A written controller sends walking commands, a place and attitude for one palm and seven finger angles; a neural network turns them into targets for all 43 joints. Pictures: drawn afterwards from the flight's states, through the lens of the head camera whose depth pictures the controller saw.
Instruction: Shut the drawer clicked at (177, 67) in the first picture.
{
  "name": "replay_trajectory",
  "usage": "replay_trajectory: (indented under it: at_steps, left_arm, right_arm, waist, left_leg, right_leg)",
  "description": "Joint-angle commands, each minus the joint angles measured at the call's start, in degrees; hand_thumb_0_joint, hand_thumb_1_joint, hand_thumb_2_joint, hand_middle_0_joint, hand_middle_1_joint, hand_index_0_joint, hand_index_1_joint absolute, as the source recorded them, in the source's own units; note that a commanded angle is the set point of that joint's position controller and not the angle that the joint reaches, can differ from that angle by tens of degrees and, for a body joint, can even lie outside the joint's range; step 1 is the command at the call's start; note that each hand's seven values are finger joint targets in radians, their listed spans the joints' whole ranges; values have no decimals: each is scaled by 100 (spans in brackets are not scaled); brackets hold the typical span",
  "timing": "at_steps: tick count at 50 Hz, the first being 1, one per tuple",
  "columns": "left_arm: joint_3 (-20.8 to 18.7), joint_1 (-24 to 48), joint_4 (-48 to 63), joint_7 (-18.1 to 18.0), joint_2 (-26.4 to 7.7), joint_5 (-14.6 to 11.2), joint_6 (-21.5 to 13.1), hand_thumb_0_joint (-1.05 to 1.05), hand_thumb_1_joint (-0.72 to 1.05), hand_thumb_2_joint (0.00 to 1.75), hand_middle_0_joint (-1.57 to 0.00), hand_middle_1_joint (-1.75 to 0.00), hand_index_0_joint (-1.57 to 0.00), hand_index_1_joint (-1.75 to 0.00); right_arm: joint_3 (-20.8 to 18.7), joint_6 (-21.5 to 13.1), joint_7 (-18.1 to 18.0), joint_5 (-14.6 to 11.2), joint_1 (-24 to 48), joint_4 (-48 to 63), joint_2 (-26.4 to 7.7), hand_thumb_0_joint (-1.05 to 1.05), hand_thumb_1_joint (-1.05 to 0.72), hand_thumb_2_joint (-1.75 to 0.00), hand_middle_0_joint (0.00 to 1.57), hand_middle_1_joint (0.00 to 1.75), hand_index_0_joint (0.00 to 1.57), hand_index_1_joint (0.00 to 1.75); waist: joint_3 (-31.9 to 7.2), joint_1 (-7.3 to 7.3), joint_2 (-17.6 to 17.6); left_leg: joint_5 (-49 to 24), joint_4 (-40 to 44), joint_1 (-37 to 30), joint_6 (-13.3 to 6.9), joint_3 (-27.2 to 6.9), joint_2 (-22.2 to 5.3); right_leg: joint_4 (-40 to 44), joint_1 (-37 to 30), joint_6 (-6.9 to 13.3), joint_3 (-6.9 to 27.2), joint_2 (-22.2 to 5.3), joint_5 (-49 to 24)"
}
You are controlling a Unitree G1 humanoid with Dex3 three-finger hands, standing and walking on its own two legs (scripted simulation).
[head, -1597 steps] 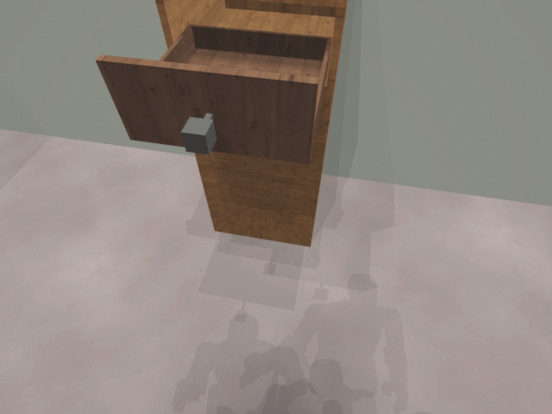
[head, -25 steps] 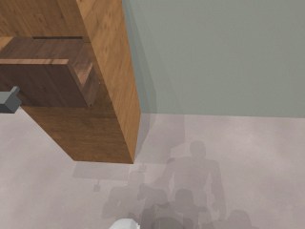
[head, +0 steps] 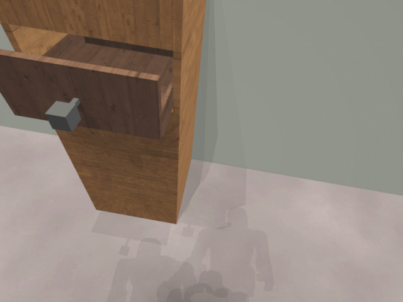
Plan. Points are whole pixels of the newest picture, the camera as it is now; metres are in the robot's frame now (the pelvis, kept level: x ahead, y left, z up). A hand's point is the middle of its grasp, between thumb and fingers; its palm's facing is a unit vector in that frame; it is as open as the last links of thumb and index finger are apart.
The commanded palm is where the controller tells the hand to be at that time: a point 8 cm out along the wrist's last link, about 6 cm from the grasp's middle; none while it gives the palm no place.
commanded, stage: come to a stop and stand still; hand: left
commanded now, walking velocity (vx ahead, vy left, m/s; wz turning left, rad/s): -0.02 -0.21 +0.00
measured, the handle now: (68, 110) +0.45 +0.35 +0.09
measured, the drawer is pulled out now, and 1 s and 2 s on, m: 0.12 0.12 0.12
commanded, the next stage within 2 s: look again from close up in 1.16 s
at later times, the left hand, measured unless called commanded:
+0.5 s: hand out of the picture +0.10 +0.13 -0.17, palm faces +0.02 -0.97 -0.23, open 7.3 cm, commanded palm none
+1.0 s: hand out of the picture +0.00 +0.12 -0.17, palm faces +0.02 -0.98 -0.18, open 7.4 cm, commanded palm none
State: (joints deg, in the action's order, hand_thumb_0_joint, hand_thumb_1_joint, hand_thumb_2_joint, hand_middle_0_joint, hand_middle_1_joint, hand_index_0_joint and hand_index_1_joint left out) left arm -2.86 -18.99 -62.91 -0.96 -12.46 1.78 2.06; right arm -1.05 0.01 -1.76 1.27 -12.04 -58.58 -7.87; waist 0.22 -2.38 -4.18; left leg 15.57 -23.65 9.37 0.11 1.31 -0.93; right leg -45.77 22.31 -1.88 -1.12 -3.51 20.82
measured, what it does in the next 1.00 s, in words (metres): steps on the spot: right foot, then left foot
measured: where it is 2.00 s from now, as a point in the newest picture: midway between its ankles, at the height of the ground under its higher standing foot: outside the picture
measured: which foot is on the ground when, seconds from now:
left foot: down 0.00-0.28, up 0.30-0.56, down 0.58-1.00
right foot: up 0.00-0.24, down 0.26-1.00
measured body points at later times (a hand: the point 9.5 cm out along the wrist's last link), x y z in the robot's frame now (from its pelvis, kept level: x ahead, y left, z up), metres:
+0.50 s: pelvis +0.01 -0.05 +0.00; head +0.04 -0.06 +0.45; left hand +0.10 +0.18 -0.15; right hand -0.01 -0.27 -0.17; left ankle -0.01 +0.10 -0.72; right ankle -0.03 -0.12 -0.74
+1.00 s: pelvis +0.04 -0.04 +0.00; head +0.05 -0.05 +0.45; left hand +0.00 +0.17 -0.16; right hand +0.03 -0.26 -0.16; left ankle +0.01 +0.09 -0.74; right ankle -0.03 -0.12 -0.74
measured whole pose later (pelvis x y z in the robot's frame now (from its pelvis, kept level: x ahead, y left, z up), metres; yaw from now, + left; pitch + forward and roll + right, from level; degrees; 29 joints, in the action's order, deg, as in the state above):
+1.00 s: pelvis +0.04 -0.04 +0.00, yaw -1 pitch +0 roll +1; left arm 0.5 -18.4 -67.5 -2.0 -7.0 0.6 -0.9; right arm 0.4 -0.2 -2.5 0.6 -14.5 -66.8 -8.5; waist 1.7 -0.8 0.2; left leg 13.4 -20.8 7.3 1.7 6.4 -3.0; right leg -20.4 4.4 2.9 -4.2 1.5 16.4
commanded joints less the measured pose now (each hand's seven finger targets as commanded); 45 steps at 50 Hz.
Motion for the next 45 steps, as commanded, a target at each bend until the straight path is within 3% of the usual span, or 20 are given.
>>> replay_trajectory:
  at_steps: [1,4,7,10,11,12,13,14,15,16,19,24,26,27,29,30,31,33,39,45]
  left_arm:
    - [-39,-3,265,100,-145,-14,-112,0,90,90,-20,-30,-20,-30]
    - [-44,347,381,101,-151,-48,-91,0,90,90,-20,-30,-20,-30]
    - [-43,616,486,105,-117,-83,-77,0,90,90,-20,-30,-20,-30]
    - [-68,531,447,84,-114,-101,-123,0,90,90,-20,-30,-20,-30]
    - [-77,362,385,75,-135,-103,-170,0,90,90,-20,-30,-20,-30]
    - [-91,151,293,55,-278,-93,-232,0,90,90,-20,-30,-20,-30]
    - [-122,-12,217,-7,-578,-69,-281,0,90,90,-20,-30,-20,-30]
    - [-126,-155,130,-62,-742,-85,-308,0,90,90,-20,-30,-20,-30]
    - [-58,-92,130,-78,-706,-93,-303,0,90,90,-20,-30,-20,-30]
    - [-70,73,152,-107,-633,-78,-317,0,90,90,-20,-30,-20,-30]
    - [29,507,193,-146,-368,-91,-292,0,90,90,-20,-30,-20,-30]
    - [56,626,182,-124,-407,-94,-300,0,90,90,-20,-30,-20,-30]
    - [59,640,170,-116,-337,-131,-310,0,90,90,-20,-30,-20,-30]
    - [74,641,165,-110,-278,-156,-313,0,90,90,-20,-30,-20,-30]
    - [106,507,178,-108,-116,-170,-301,0,90,90,-20,-30,-20,-30]
    - [105,485,161,-121,-91,-151,-289,0,90,90,-20,-30,-20,-30]
    - [106,463,107,-117,-116,-133,-270,0,90,90,-20,-30,-20,-30]
    - [143,307,8,-96,-144,-136,-287,0,90,90,-20,-30,-20,-30]
    - [202,71,-148,-86,-169,-141,-358,0,90,90,-20,-30,-20,-30]
    - [245,-178,-273,-110,-96,-136,-387,0,90,90,-20,-30,-20,-30]
  right_arm:
    - [-159,-131,-146,51,-590,21,-966,0,-90,-90,20,30,20,30]
    - [-196,-114,-211,64,-868,-118,-1099,0,-90,-90,20,30,20,30]
    - [-257,-66,-226,77,-947,-195,-1203,0,-90,-90,20,30,20,30]
    - [-305,-50,-199,51,-889,-240,-1238,0,-90,-90,20,30,20,30]
    - [-313,-51,-188,26,-878,-267,-1212,0,-90,-90,20,30,20,30]
    - [-299,-69,-159,-22,-934,-282,-1098,0,-90,-90,20,30,20,30]
    - [-241,-91,-120,-74,-1017,-249,-826,0,-90,-90,20,30,20,30]
    - [-135,-79,-109,-96,-822,-182,-542,0,-90,-90,20,30,20,30]
    - [-134,-39,-138,-101,-686,-164,-491,0,-90,-90,20,30,20,30]
    - [-150,27,-160,-81,-640,-212,-506,0,-90,-90,20,30,20,30]
    - [-100,93,-116,-85,-701,-456,-373,0,-90,-90,20,30,20,30]
    - [-57,130,-45,-72,-703,-565,-208,0,-90,-90,20,30,20,30]
    - [-60,101,-45,-56,-800,-632,-218,0,-90,-90,20,30,20,30]
    - [-63,66,-49,-50,-887,-677,-282,0,-90,-90,20,30,20,30]
    - [-88,-13,-70,-37,-802,-653,-526,0,-90,-90,20,30,20,30]
    - [-78,-8,-76,-40,-687,-622,-543,0,-90,-90,20,30,20,30]
    - [-51,-12,-76,-42,-552,-665,-486,0,-90,-90,20,30,20,30]
    - [-11,-33,-86,-52,-504,-638,-467,0,-90,-90,20,30,20,30]
    - [18,-89,-96,-58,-568,-600,-564,0,-90,-90,20,30,20,30]
    - [50,-108,-105,-62,-606,-650,-570,0,-90,-90,20,30,20,30]
  waist:
    - [297,256,1276]
    - [104,373,1245]
    - [4,470,1566]
    - [-146,377,1513]
    - [-283,261,1463]
    - [-482,190,1101]
    - [-837,187,246]
    - [-856,84,-593]
    - [-798,40,-644]
    - [-669,66,-1121]
    - [-119,211,-495]
    - [444,284,-220]
    - [465,377,-142]
    - [434,414,66]
    - [354,305,670]
    - [398,265,614]
    - [516,250,823]
    - [545,219,894]
    - [53,270,557]
    - [124,263,334]
  left_leg:
    - [-2975,827,-349,-684,-799,-1457]
    - [-4455,423,-851,-796,-778,-1639]
    - [-4656,224,-883,-803,-851,-1597]
    - [-4344,4,-695,-649,-821,-1427]
    - [-3983,-201,-570,-494,-737,-1283]
    - [-3214,-463,-182,-250,-505,-1050]
    - [-1937,-822,712,33,-112,-772]
    - [478,-1030,1326,252,256,-350]
    - [1644,-1564,1316,254,143,-281]
    - [1831,-1996,1283,228,-7,-340]
    - [1389,-2320,1232,251,36,-422]
    - [644,-1266,592,304,236,-410]
    - [5,-566,97,294,242,-417]
    - [-555,-130,-230,256,174,-494]
    - [-1469,27,-280,85,-119,-926]
    - [-1291,25,-106,63,-64,-956]
    - [-1170,126,-20,86,-58,-908]
    - [-1220,227,-29,78,-18,-864]
    - [-1430,338,-439,54,44,-835]
    - [-1476,418,-482,32,78,-807]
  right_leg:
    - [-648,558,-31,94,82,-14]
    - [-355,547,-33,93,62,296]
    - [360,151,32,-29,147,508]
    - [1455,-532,120,-175,258,-126]
    - [2164,-1004,137,-208,253,-814]
    - [2645,-1760,150,-80,65,-1773]
    - [2345,-2942,308,451,-603,-3573]
    - [2116,-3201,695,905,-1375,-5254]
    - [2163,-2975,1074,852,-1662,-5719]
    - [2232,-2697,1151,791,-1453,-5874]
    - [2391,-2179,1160,416,-1173,-5218]
    - [2753,-1219,1087,392,-882,-3327]
    - [2742,-963,890,400,-722,-2693]
    - [2682,-799,717,383,-630,-2370]
    - [2668,-863,369,241,-283,-1817]
    - [2795,-975,290,280,-260,-1645]
    - [2815,-1034,299,263,-286,-1609]
    - [2832,-1193,288,318,-296,-1797]
    - [2851,-1448,348,325,-326,-2188]
    - [2848,-1459,366,313,-352,-2418]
